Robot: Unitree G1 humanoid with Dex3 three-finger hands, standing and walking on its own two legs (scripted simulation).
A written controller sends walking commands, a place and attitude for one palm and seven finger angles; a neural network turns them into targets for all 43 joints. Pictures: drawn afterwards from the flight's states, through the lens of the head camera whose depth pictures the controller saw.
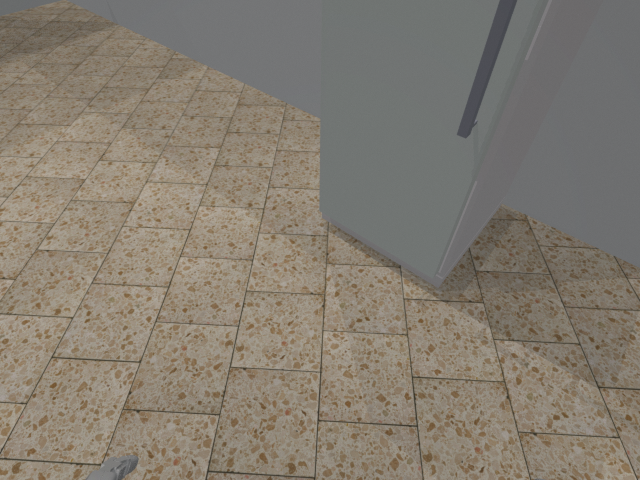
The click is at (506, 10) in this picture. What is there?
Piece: fridge door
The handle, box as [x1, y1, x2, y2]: [457, 0, 516, 137]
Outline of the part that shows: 516,0 499,1 457,132 458,135 466,137 470,133 471,128 476,123 477,120 475,119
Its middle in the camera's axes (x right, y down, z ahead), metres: +0.36 -0.40 +0.78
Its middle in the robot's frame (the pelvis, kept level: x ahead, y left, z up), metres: +0.90 -0.31 +0.16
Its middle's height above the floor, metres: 0.93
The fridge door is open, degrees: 0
